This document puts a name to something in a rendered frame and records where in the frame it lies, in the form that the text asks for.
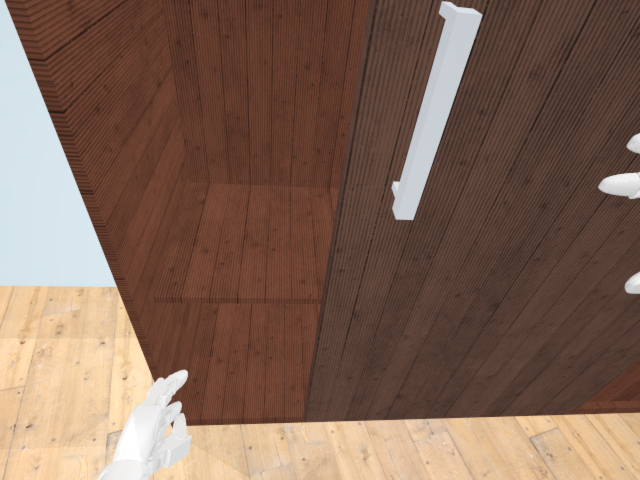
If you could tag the robot left hand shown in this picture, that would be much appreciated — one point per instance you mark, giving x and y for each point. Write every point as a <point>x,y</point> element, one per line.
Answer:
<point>141,438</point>

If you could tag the wardrobe door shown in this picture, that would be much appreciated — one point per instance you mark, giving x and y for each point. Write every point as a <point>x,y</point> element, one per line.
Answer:
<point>626,387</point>
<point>505,295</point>

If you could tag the left robot forearm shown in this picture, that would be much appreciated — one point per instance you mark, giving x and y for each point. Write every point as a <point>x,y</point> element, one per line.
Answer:
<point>126,469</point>

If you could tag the robot right hand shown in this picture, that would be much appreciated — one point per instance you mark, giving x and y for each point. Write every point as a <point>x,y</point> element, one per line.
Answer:
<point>627,184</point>

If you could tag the handle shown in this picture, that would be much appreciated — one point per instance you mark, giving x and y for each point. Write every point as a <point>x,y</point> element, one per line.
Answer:
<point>454,47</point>

